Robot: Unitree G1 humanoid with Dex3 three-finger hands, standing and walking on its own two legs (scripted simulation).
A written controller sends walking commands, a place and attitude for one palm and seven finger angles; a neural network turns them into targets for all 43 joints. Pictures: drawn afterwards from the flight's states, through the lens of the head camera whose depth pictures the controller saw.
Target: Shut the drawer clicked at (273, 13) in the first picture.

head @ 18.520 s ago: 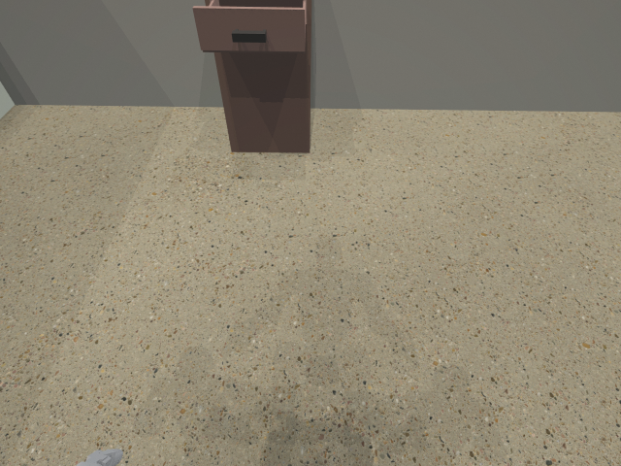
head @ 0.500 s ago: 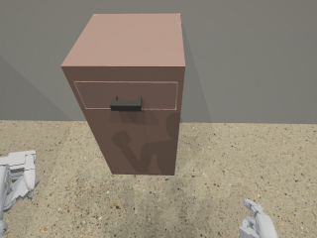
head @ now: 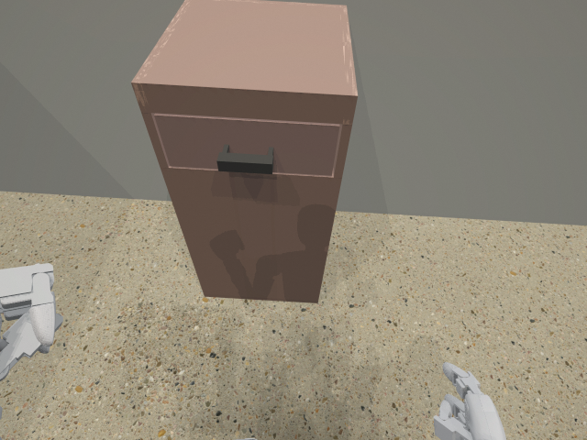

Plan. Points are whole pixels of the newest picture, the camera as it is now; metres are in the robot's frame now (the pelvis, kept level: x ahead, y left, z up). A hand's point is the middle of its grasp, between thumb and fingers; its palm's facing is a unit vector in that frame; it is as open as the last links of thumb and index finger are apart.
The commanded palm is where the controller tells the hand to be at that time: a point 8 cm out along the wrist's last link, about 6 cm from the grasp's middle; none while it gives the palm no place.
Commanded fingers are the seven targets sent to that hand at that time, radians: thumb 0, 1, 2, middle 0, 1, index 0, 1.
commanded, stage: step back with the hand held close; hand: left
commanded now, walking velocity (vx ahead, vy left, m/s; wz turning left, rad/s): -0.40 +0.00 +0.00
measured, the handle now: (247, 156) +0.66 +0.14 -0.03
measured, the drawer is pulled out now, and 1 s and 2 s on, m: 0.00 0.00 0.00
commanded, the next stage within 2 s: stop stepping back and stand still in 0.62 s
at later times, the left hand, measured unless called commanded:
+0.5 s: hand (58, 399) +0.13 +0.20 +0.18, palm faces +0.24 -0.81 -0.54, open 3.2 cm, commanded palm +0.07 +0.25 +0.19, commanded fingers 0.00 0.90 0.90 -1.40 -1.60 -1.40 -1.60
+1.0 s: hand out of the picture -0.02 +0.20 +0.17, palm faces +0.37 -0.83 -0.42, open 3.2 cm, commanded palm -0.07 +0.24 +0.19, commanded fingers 0.00 0.90 0.90 -1.40 -1.60 -1.40 -1.60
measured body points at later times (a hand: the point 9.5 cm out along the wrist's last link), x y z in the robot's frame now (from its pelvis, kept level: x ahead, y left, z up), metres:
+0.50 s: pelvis -0.07 -0.03 +0.01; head -0.03 -0.02 +0.45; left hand +0.11 +0.24 +0.21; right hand +0.12 -0.27 -0.07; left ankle -0.02 +0.07 -0.70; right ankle -0.09 -0.13 -0.73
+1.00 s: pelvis -0.21 -0.04 +0.01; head -0.22 -0.03 +0.46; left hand -0.04 +0.24 +0.20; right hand -0.07 -0.28 -0.08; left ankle -0.16 +0.06 -0.69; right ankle -0.21 -0.16 -0.73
